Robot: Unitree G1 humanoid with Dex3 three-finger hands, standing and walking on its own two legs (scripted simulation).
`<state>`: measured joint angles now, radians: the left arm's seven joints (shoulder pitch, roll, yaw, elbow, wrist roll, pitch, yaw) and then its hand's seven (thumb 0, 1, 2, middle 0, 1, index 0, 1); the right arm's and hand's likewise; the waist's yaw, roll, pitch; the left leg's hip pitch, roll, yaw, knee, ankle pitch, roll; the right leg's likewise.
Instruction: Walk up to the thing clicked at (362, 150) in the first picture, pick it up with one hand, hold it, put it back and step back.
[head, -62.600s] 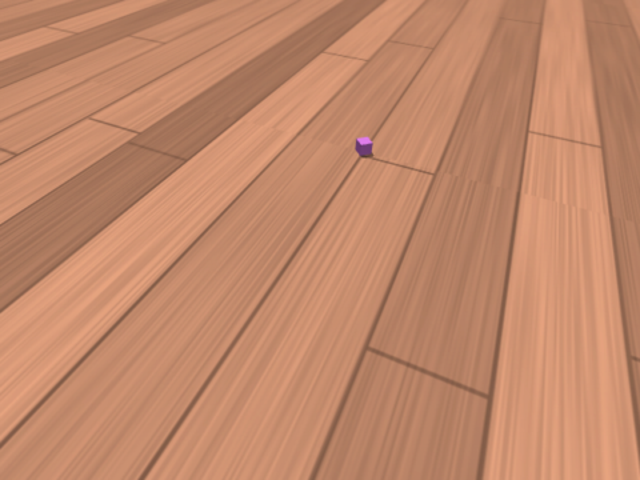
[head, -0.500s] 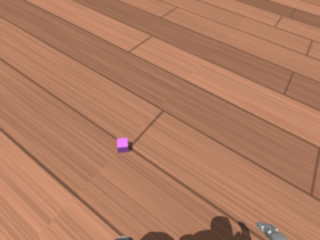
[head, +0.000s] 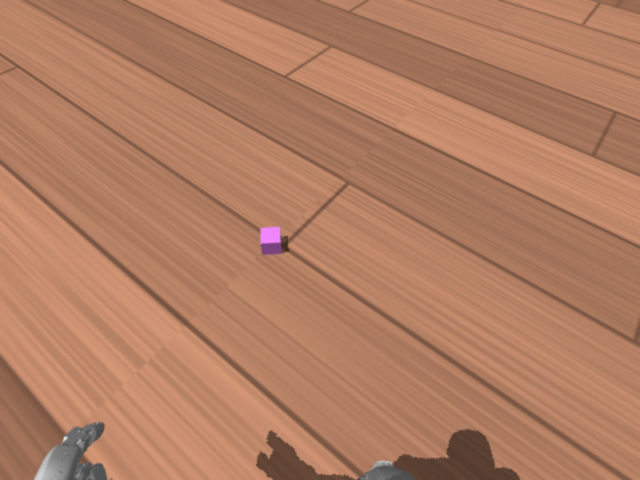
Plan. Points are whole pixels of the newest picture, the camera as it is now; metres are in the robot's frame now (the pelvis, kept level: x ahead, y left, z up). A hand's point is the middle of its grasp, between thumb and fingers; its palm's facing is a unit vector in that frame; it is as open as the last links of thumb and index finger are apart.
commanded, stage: step back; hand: left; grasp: from above
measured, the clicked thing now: (271, 240) +0.96 +0.16 -0.72
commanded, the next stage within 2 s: stand in 1.50 s
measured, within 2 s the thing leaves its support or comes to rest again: neither
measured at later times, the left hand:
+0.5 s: hand out of the picture -0.11 +0.26 -0.13, palm faces -0.06 -0.90 -0.43, open 7.4 cm
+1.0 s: hand out of the picture -0.06 +0.24 -0.13, palm faces -0.02 -0.92 -0.39, open 7.4 cm
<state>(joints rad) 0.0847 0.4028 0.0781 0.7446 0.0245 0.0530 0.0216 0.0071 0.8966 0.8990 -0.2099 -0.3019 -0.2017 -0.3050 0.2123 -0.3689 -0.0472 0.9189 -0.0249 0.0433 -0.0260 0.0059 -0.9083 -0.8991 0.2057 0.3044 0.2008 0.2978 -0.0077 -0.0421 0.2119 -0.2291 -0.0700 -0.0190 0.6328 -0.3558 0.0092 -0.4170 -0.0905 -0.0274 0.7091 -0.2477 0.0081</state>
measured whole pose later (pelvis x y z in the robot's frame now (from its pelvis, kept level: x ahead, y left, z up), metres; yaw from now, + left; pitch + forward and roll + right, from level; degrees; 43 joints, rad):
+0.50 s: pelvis -0.16 -0.01 +0.01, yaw -6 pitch -3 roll +1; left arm 0.28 0.36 0.06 0.96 0.05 0.03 0.00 0.01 0.90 0.90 -0.21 -0.30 -0.20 -0.30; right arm 0.14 -0.39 -0.05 0.90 -0.02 0.07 0.00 0.00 -0.91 -0.90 0.21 0.30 0.20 0.30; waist 0.06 0.02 0.09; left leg -0.47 -0.06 -0.11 0.95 -0.43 0.00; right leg -0.22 -0.01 0.05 0.62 -0.36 -0.02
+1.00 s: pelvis -0.16 -0.03 +0.01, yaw -1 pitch -3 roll -1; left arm 0.18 0.38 0.08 0.96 0.03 -0.03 -0.02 0.01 0.90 0.90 -0.21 -0.30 -0.20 -0.30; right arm 0.25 -0.39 -0.05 0.97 -0.02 0.00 0.00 0.00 -0.90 -0.90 0.21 0.31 0.20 0.30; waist -0.02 0.03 0.07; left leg -0.22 0.04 -0.10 0.70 -0.43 0.00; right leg -0.30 0.00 -0.05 0.61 -0.24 -0.02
